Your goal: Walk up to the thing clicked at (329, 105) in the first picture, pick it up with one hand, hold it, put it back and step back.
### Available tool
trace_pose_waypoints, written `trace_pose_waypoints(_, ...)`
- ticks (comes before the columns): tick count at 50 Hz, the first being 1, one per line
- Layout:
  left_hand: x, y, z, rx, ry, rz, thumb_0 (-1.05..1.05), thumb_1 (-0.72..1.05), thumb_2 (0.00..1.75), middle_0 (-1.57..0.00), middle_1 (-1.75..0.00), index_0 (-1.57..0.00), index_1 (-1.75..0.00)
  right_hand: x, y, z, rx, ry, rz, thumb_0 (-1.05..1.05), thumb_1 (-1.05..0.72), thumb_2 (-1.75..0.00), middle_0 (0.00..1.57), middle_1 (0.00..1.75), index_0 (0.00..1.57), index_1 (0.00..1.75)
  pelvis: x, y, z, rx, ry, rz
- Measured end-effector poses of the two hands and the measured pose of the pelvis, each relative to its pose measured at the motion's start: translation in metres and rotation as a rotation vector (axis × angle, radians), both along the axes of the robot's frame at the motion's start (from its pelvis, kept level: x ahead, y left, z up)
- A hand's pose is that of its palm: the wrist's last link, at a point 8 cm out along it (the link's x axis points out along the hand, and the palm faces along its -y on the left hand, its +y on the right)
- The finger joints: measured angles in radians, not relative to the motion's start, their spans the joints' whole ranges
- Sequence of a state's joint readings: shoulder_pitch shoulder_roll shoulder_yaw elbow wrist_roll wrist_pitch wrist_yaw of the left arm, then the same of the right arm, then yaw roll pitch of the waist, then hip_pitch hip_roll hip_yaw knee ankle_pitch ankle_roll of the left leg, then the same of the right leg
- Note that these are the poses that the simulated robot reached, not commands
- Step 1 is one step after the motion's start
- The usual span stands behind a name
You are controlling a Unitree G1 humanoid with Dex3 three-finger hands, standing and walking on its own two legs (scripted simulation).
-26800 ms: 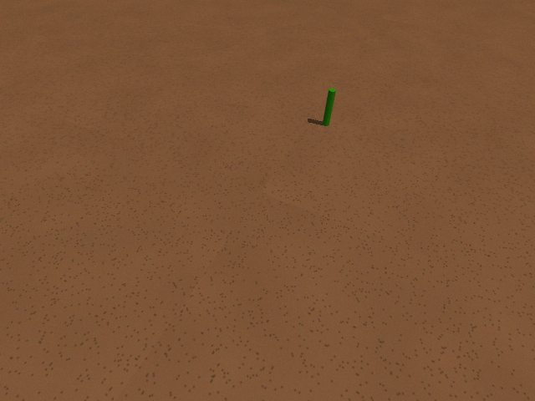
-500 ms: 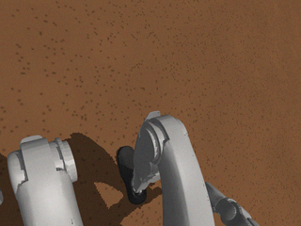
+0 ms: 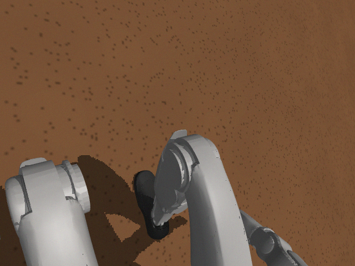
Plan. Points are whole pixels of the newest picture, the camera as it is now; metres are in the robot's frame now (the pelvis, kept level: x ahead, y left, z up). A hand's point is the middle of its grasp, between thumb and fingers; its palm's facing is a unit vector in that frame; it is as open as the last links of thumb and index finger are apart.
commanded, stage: open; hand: left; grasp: from the side
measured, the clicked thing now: out of the picture +0.45 +0.28 -0.17
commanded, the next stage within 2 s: withdraw in 0.42 s
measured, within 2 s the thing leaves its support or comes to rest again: neither
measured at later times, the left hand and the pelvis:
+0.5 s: hand out of the picture +0.45 +0.27 -0.15, palm faces +0.34 -0.94 +0.02, open 12.6 cm; pelvis +0.00 +0.00 +0.00, yaw -1 degrees
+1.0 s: hand out of the picture +0.44 +0.36 -0.06, palm faces +0.36 -0.93 -0.06, open 17.4 cm; pelvis +0.00 +0.00 +0.03, yaw +2 degrees
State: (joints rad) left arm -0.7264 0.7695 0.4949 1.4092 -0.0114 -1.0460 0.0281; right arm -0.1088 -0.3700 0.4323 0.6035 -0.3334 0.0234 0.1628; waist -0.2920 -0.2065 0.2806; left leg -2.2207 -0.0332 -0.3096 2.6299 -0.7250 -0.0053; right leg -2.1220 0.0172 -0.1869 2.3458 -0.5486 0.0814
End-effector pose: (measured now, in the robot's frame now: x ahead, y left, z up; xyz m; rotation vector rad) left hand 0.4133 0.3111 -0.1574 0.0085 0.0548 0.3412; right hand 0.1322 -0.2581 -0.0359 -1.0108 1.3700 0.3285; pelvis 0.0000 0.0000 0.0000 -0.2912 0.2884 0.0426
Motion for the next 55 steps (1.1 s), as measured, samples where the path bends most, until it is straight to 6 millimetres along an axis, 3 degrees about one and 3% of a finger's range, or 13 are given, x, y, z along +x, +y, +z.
trace_pose_waypoints(11,0.004,0.001,0.006,-0.011,-0.057,0.017,0.01,0.11,0.77,-0.96,-0.89,-0.94,-0.89,0.001,0.002,0.002,-0.009,-0.002,0.012,0.0,-0.91,-0.9,0.21,0.3,0.21,0.3,-0.001,0.0,0.0,-0.007,-0.007,-0.002)
trace_pose_waypoints(20,0.005,0.0,0.009,-0.013,-0.041,-0.002,0.0,-0.11,0.46,-0.72,-0.57,-0.7,-0.58,-0.002,0.005,0.004,-0.006,-0.011,0.002,0.0,-0.92,-0.9,0.21,0.3,0.21,0.3,-0.003,0.002,0.001,-0.011,-0.01,-0.006)
trace_pose_waypoints(33,0.003,0.007,0.006,-0.007,-0.063,0.016,-0.01,-0.35,0.17,-0.32,-0.19,-0.3,-0.2,-0.005,0.006,0.006,-0.024,0.003,-0.001,0.0,-0.91,-0.9,0.21,0.3,0.21,0.3,-0.003,0.003,0.001,-0.015,-0.015,-0.009)
trace_pose_waypoints(37,0.001,0.023,0.022,0.028,-0.104,0.025,-0.01,-0.42,0.11,-0.21,-0.1,-0.19,-0.11,-0.005,0.006,0.007,-0.025,0.006,-0.022,0.0,-0.91,-0.9,0.21,0.3,0.21,0.3,-0.002,0.002,0.004,-0.013,-0.003,-0.006)
trace_pose_waypoints(45,-0.009,0.073,0.083,0.079,-0.09,0.04,-0.01,-0.48,0.06,-0.1,-0.02,-0.08,-0.03,0.009,0.009,0.012,0.025,-0.053,-0.09,0.0,-0.91,-0.9,0.21,0.3,0.21,0.3,0.005,0.001,0.021,0.008,0.082,0.019)
trace_pose_waypoints(55,-0.013,0.096,0.12,0.121,0.101,-0.007,-0.02,-0.53,0.06,-0.06,-0.03,-0.05,-0.03,0.03,0.01,0.019,0.092,-0.193,-0.231,0.0,-0.9,-0.91,0.21,0.3,0.21,0.3,0.004,0.002,0.037,0.037,0.15,0.036)
